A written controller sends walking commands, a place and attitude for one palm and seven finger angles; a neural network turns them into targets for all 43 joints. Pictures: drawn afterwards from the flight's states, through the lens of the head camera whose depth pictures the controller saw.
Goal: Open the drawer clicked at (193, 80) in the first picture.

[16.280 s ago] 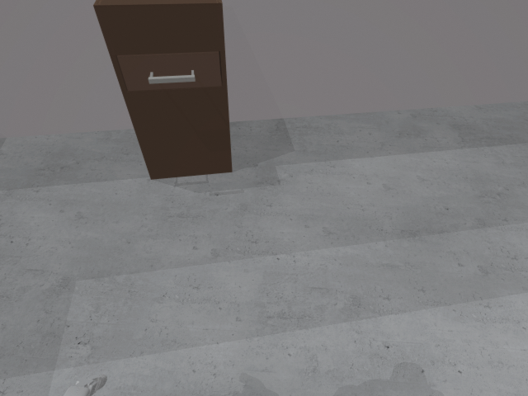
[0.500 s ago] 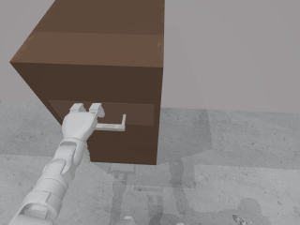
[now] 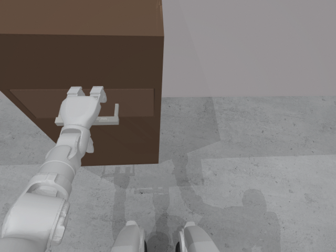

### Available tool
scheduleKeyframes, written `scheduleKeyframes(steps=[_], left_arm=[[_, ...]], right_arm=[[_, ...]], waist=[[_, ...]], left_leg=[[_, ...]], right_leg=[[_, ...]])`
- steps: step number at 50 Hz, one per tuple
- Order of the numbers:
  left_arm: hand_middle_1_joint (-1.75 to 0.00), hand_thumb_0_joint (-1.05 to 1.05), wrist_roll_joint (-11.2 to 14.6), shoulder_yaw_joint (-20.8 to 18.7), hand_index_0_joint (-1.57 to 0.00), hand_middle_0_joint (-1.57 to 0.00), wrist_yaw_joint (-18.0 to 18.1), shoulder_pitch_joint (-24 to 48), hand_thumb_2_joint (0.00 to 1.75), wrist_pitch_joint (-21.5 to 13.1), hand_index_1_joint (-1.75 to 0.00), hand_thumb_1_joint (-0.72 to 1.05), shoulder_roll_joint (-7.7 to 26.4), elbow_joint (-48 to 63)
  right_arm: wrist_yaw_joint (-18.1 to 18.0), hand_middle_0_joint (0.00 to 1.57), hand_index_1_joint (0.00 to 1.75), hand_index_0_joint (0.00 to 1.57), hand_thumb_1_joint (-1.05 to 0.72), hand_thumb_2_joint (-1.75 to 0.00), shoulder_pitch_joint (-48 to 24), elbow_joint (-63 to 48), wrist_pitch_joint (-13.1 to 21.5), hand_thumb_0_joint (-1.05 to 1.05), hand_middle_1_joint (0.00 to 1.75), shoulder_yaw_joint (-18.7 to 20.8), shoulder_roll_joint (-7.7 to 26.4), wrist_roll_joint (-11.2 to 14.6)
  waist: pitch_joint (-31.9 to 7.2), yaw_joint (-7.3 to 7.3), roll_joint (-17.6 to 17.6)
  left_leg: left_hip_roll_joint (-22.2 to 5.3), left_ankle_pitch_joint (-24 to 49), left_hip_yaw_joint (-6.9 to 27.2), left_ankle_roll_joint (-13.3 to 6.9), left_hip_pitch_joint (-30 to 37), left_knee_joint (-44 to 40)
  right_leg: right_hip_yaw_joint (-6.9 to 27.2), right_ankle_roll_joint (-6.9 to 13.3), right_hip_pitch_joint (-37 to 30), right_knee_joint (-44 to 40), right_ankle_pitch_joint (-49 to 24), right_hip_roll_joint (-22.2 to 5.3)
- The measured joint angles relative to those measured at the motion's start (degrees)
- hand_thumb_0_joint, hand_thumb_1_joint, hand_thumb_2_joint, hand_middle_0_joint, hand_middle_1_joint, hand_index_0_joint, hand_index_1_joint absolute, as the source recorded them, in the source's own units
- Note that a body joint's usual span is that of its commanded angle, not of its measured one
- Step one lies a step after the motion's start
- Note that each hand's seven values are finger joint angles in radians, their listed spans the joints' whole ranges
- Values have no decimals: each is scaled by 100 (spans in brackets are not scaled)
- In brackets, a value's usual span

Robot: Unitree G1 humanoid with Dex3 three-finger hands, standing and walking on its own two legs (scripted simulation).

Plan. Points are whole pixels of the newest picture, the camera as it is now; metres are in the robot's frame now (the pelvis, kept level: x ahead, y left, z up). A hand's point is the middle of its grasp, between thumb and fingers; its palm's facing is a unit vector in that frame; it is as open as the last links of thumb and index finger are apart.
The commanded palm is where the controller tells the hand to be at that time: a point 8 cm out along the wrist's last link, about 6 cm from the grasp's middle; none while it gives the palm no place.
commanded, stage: move the hooked fingers above the handle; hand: left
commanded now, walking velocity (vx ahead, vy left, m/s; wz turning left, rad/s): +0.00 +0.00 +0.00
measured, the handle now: (88, 114) +0.51 +0.22 -0.08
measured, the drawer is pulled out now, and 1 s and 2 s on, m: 0.00 0.00 0.00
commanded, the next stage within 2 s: none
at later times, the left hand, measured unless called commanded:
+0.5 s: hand (87, 119) +0.46 +0.20 -0.03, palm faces -0.04 -0.07 -1.00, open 13.8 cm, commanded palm +0.44 +0.20 +0.03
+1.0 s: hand (89, 117) +0.46 +0.20 -0.03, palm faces -0.04 -0.10 -0.99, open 13.8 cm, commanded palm +0.44 +0.21 +0.03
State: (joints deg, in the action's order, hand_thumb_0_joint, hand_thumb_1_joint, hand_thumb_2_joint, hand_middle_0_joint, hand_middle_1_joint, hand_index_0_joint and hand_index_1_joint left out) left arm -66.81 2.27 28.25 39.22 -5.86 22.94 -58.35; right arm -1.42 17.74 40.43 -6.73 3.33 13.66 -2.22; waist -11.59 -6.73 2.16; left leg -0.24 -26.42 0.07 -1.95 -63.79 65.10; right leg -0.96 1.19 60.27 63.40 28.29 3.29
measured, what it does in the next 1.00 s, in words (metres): stands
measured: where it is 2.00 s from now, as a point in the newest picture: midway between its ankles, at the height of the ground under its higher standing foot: outside the picture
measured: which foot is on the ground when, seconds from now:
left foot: down 0.00-1.00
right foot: down 0.00-1.00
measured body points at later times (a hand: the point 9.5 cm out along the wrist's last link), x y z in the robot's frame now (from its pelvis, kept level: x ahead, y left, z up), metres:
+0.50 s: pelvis +0.00 +0.01 +0.00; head +0.12 +0.02 +0.43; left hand +0.45 +0.20 +0.03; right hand +0.06 -0.27 -0.12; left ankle +0.03 +0.10 -0.65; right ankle +0.01 -0.11 -0.65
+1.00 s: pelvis +0.02 +0.01 +0.01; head +0.13 +0.03 +0.44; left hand +0.46 +0.20 +0.02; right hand +0.06 -0.26 -0.12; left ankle +0.03 +0.10 -0.65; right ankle +0.01 -0.11 -0.65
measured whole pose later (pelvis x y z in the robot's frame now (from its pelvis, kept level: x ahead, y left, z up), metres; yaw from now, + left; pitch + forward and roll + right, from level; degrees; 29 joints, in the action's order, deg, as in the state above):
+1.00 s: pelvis +0.02 +0.01 +0.01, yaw -1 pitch +25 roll -3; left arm -65.6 3.0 27.4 37.1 -6.7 21.8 -55.5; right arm -0.8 16.6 39.7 -7.7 3.2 12.9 -2.4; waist -12.1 -6.0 2.2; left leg -0.3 -27.9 0.0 -2.6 -61.7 64.4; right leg -0.8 0.5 57.5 61.1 28.9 3.5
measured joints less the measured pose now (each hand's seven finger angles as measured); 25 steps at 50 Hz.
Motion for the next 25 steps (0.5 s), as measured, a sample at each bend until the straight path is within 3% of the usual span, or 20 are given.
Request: scheduleKeyframes(steps=[3,6,12,19,25], left_arm=[[-120,0,-43,-271,-32,-32,188,115,30,148,-120,-49,104,-59],[-120,0,-15,-308,-33,-33,291,35,30,241,-122,-48,122,60],[-120,0,268,-299,-33,-33,-5,-237,30,631,-122,-48,117,-20],[-120,0,356,261,-32,-33,-361,-150,30,172,-120,-49,160,79],[-120,0,126,185,-32,-32,-88,129,30,-6,-120,-49,-39,-25]], right_arm=[[41,20,30,20,-90,-90,-9,-38,-37,0,30,-8,36,-20],[70,20,30,20,-90,-90,5,-59,-96,0,30,1,46,-10],[35,20,30,20,-90,-90,19,-43,-138,0,30,-70,-37,73],[-70,20,30,21,-90,-90,39,23,88,0,30,-54,-101,72],[11,20,30,21,-90,-90,-170,-87,104,0,30,-29,-10,16]], waist=[[12,-81,35],[68,-41,76],[152,80,94],[82,170,11],[-29,55,-25]], left_leg=[[-38,-51,-40,-11,-230,171],[-61,-58,-102,-29,-261,189],[-54,49,-178,-51,103,-134],[27,98,12,-26,282,-254],[28,-18,58,-32,-13,22]], right_leg=[[35,-9,246,164,27,34],[97,-35,305,194,13,53],[184,-61,-20,-90,-98,43],[-1,-37,-308,-287,-105,-25],[-56,-35,-50,-61,2,-22]])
